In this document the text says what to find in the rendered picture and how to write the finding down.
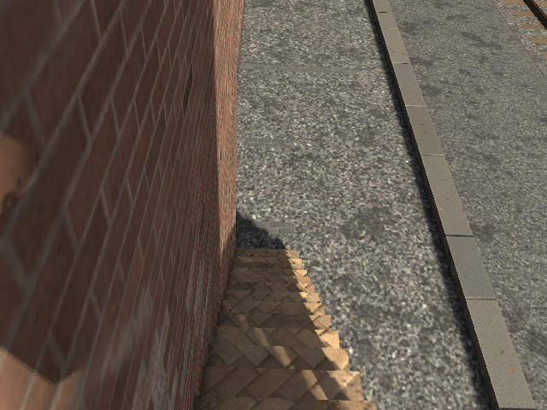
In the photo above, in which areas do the stairs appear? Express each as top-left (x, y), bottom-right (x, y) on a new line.
top-left (193, 248), bottom-right (376, 410)

